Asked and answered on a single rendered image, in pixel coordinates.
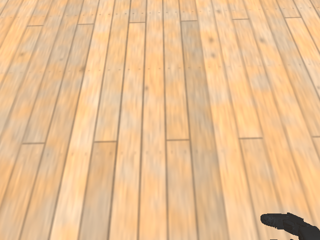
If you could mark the robot right hand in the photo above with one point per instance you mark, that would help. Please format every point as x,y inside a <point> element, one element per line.
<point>292,224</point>

